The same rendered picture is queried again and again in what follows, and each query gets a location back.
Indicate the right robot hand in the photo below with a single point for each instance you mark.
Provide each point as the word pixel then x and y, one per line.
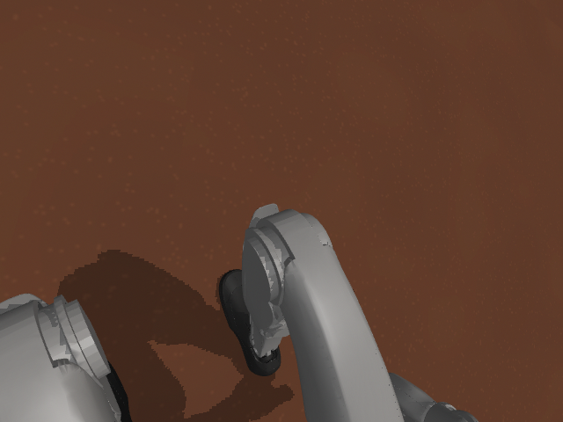
pixel 414 403

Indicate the left robot foot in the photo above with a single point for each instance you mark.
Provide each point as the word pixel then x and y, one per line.
pixel 119 393

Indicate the right robot arm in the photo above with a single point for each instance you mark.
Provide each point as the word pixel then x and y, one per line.
pixel 444 412

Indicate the right robot foot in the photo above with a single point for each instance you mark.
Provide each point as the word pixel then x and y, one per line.
pixel 238 318

